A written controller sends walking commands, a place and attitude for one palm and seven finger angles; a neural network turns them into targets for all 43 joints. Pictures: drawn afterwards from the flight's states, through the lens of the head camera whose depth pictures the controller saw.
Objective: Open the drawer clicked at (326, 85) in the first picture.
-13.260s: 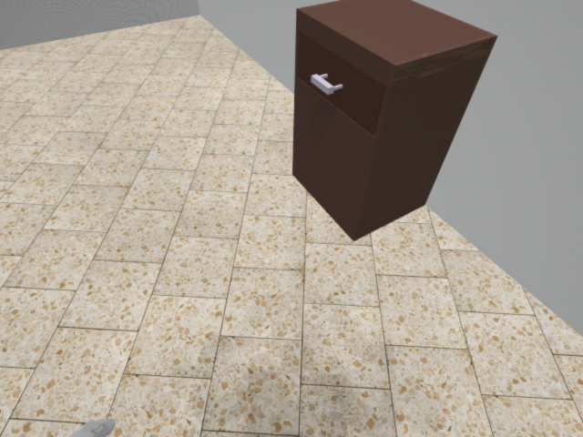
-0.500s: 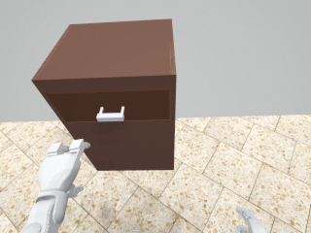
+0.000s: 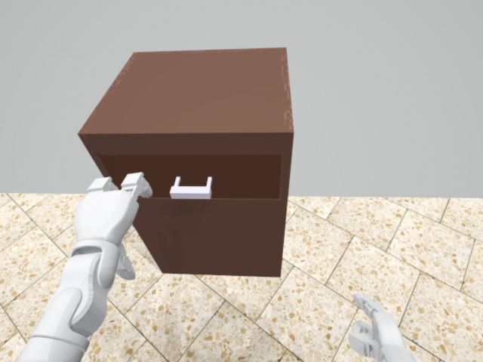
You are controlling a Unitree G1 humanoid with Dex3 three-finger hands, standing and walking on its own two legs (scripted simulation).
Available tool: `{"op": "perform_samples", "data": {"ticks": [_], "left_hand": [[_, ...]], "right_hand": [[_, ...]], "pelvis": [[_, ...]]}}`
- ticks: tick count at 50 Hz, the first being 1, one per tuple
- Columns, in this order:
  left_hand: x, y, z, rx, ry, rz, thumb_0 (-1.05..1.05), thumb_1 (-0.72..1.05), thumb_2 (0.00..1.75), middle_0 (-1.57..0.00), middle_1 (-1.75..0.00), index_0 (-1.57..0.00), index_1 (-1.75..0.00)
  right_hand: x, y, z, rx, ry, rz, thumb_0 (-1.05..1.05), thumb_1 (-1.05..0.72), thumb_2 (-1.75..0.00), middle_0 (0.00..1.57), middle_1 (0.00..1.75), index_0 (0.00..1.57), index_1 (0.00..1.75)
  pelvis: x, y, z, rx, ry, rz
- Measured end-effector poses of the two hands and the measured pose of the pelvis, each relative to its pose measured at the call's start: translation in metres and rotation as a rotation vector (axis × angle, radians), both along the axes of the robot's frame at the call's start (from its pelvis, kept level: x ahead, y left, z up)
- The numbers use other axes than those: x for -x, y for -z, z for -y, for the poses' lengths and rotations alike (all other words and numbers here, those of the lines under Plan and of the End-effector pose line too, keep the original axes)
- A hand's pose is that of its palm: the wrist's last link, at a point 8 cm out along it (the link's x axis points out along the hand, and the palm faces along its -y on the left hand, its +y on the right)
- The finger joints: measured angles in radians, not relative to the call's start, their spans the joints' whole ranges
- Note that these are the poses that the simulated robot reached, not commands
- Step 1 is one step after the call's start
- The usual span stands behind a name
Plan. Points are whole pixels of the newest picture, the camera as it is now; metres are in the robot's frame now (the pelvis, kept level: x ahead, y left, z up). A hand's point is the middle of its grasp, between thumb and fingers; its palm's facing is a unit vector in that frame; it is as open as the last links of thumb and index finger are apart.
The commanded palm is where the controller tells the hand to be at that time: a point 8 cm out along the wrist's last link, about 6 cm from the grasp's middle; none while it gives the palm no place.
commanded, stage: raise the hand with hooked fingers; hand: left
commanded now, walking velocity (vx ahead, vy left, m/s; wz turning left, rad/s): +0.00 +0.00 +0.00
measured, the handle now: (192, 186) +0.55 +0.22 -0.12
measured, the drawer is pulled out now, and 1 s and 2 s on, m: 0.00 0.00 0.00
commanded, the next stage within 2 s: move the hooked fingers above the handle in 0.48 s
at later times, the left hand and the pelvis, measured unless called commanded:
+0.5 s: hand (125, 227) +0.29 +0.23 +0.08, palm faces +0.07 -0.09 -0.99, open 13.8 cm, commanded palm +0.27 +0.23 +0.14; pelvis -0.01 -0.01 +0.00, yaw +0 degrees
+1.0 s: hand (147, 213) +0.35 +0.23 +0.04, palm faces +0.00 -0.07 -1.00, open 13.8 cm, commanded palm +0.33 +0.23 +0.10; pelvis -0.01 -0.01 +0.00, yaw +0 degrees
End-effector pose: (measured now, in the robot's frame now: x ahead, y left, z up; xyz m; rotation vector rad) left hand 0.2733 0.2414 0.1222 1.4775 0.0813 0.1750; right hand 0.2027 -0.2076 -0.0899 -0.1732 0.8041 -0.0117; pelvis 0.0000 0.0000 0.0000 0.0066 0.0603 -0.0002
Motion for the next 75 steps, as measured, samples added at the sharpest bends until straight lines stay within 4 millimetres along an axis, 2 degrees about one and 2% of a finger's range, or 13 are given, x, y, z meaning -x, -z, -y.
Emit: {"op": "perform_samples", "data": {"ticks": [8,15,21,26,34,39,44,61,67,75], "left_hand": [[-0.008,-0.020,-0.003,-0.010,0.023,-0.003,0.00,-0.48,0.31,-0.32,-1.20,-0.31,-1.20],[-0.003,-0.012,0.003,0.013,0.060,-0.045,0.00,-0.49,0.30,-0.32,-1.20,-0.31,-1.20],[0.005,-0.010,0.008,0.008,0.089,-0.007,0.00,-0.49,0.30,-0.32,-1.20,-0.32,-1.21],[0.005,-0.011,0.005,0.003,0.051,0.010,0.00,-0.49,0.30,-0.32,-1.20,-0.32,-1.21],[0.002,-0.006,0.009,0.005,0.049,-0.031,0.00,-0.49,0.30,-0.32,-1.20,-0.31,-1.21],[-0.011,0.008,0.014,-0.004,0.069,-0.066,0.00,-0.49,0.30,-0.32,-1.20,-0.31,-1.21],[-0.031,0.015,0.016,-0.011,0.087,-0.061,0.00,-0.49,0.30,-0.32,-1.20,-0.32,-1.21],[-0.096,0.050,0.019,-0.033,0.106,-0.093,0.00,-0.49,0.30,-0.32,-1.20,-0.32,-1.21],[-0.114,0.059,0.020,-0.038,0.088,-0.086,0.00,-0.48,0.30,-0.32,-1.20,-0.31,-1.20],[-0.130,0.076,0.019,-0.045,0.085,-0.127,0.00,-0.48,0.30,-0.32,-1.20,-0.31,-1.20]], "right_hand": [[0.015,0.005,0.002,0.001,0.002,-0.047,0.01,-0.91,-0.90,0.21,0.30,0.20,0.30],[0.037,0.009,0.020,0.023,0.035,-0.093,0.01,-0.91,-0.90,0.21,0.30,0.20,0.30],[0.050,0.012,0.032,0.046,0.059,-0.118,0.01,-0.91,-0.90,0.20,0.30,0.20,0.30],[0.052,0.013,0.035,0.040,0.070,-0.117,0.01,-0.91,-0.90,0.20,0.30,0.20,0.30],[0.044,0.009,0.029,0.023,0.062,-0.076,0.01,-0.91,-0.90,0.20,0.30,0.20,0.30],[0.043,0.010,0.027,0.032,0.053,-0.074,0.01,-0.91,-0.90,0.20,0.30,0.20,0.30],[0.051,0.016,0.032,0.043,0.074,-0.102,0.01,-0.91,-0.90,0.20,0.30,0.20,0.30],[0.122,0.042,0.061,0.099,0.227,-0.323,0.01,-0.91,-0.90,0.20,0.30,0.20,0.30],[0.143,0.048,0.062,0.090,0.269,-0.385,0.01,-0.91,-0.90,0.20,0.30,0.20,0.30],[0.157,0.052,0.060,0.092,0.296,-0.425,0.01,-0.91,-0.90,0.20,0.30,0.20,0.30]], "pelvis": [[0.003,-0.004,0.000,0.001,-0.007,0.015],[0.007,-0.005,0.002,0.001,-0.001,0.017],[0.010,-0.005,0.004,0.002,-0.002,0.017],[0.013,-0.005,0.006,0.001,-0.003,0.019],[0.015,-0.005,0.008,-0.001,-0.003,0.023],[0.016,-0.003,0.010,0.000,-0.009,0.009],[0.015,0.000,0.010,0.003,-0.008,-0.017],[0.003,0.012,0.005,0.009,0.010,-0.123],[-0.001,0.015,0.003,0.011,0.021,-0.157],[-0.003,0.020,0.001,0.016,0.022,-0.192]]}}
